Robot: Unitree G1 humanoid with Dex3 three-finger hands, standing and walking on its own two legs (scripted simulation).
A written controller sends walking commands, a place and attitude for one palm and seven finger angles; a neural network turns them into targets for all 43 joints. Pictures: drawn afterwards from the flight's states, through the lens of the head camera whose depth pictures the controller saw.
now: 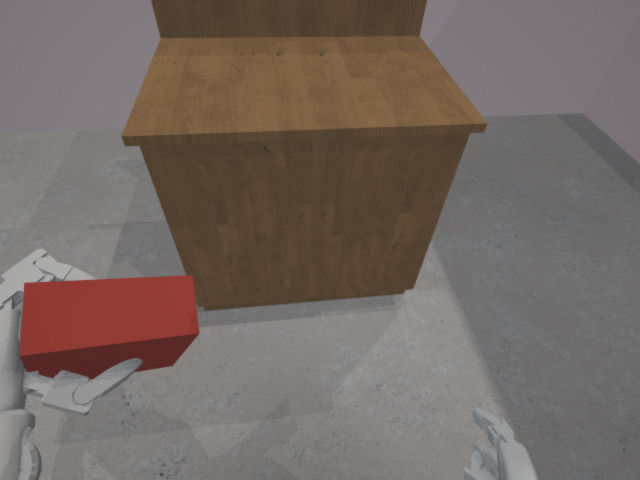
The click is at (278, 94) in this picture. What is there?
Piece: table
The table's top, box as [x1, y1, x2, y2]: [121, 36, 487, 145]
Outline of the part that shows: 487,123 419,36 161,38 121,136 125,145 147,145 483,132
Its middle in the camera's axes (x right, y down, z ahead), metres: -0.05 -0.42 +1.03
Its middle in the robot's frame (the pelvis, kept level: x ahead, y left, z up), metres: +1.06 +0.10 +0.00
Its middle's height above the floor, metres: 0.78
